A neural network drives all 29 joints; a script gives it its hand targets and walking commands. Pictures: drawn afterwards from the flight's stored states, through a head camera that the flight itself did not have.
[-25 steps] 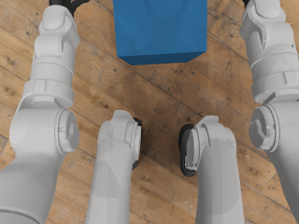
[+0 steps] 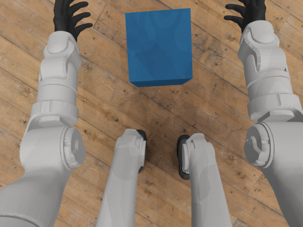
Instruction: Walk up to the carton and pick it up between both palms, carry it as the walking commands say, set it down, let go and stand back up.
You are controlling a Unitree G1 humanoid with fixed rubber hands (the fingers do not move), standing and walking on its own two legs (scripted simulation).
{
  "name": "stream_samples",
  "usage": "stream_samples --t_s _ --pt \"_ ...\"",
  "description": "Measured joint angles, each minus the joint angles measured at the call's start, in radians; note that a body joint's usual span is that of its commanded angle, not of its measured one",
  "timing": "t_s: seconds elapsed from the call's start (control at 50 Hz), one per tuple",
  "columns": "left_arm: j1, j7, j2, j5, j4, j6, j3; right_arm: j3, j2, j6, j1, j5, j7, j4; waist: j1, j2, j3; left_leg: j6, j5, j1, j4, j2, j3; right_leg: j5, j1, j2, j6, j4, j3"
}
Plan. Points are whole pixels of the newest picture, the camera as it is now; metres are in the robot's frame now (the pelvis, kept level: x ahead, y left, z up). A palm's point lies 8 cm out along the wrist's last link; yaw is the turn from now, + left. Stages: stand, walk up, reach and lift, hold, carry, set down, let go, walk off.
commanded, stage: set down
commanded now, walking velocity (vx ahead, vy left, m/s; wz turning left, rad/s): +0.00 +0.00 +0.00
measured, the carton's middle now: (158, 55) +0.54 +0.03 -0.42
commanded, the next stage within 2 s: let go in 0.52 s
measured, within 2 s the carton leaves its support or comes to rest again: neither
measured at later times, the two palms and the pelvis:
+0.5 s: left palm out of the picture +0.51 +0.23 +0.03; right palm out of the picture +0.54 -0.15 +0.03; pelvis +0.03 +0.00 +0.13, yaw +0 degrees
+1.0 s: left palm out of the picture +0.38 +0.25 +0.10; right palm out of the picture +0.41 -0.20 +0.10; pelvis +0.07 +0.01 +0.20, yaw +1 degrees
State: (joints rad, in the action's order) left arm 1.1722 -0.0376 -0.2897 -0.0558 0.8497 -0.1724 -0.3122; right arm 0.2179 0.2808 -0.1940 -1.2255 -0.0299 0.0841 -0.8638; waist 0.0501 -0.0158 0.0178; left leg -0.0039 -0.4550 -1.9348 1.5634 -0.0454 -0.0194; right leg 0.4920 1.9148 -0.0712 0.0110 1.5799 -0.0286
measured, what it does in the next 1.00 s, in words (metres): rises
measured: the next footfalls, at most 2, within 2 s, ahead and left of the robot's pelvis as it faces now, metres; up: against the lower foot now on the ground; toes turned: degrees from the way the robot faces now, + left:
none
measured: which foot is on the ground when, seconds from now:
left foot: down 0.00-1.00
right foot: down 0.00-1.00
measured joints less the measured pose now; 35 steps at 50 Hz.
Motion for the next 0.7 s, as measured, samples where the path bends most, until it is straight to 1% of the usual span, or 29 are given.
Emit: stream_samples --t_s 0.34,0.44,0.54,0.62,0.7 --pt "-0.076 0.039 0.042 0.069 0.002 0.031 -0.049 0.067 -0.043 0.026 0.088 0.068 -0.04 0.003 0.001 -0.005 0.033 0.002 0.132 0.33 -0.425 0.004 -0.013 -0.137 -0.328 0.006 -0.001 -0.428 -0.019" --pt "-0.09 0.05 0.063 0.102 0.013 0.048 -0.072 0.094 -0.054 0.043 0.102 0.106 -0.054 -0.017 0.003 -0.004 0.032 0.003 0.172 0.417 -0.54 0.005 -0.014 -0.178 -0.415 0.01 -0.001 -0.543 -0.024" --pt "-0.108 0.056 0.089 0.148 0.017 0.064 -0.108 0.118 -0.07 0.06 0.115 0.153 -0.065 -0.03 0.002 -0.002 0.027 0.004 0.192 0.463 -0.603 0.006 -0.016 -0.2 -0.461 0.012 -0.001 -0.608 -0.025" --pt "-0.16 0.066 0.097 0.178 -0.02 0.069 -0.107 0.123 -0.096 0.064 0.168 0.18 -0.052 0.019 -0.006 -0.001 0.017 0.005 0.197 0.488 -0.631 0.008 -0.018 -0.207 -0.488 0.011 -0.001 -0.641 -0.024" --pt "-0.27 0.083 0.093 0.188 -0.096 0.065 -0.064 0.093 -0.129 0.056 0.294 0.185 -0.028 0.126 -0.016 0.003 0.012 0.007 0.198 0.535 -0.664 0.009 -0.02 -0.209 -0.538 0.012 0.0 -0.677 -0.025"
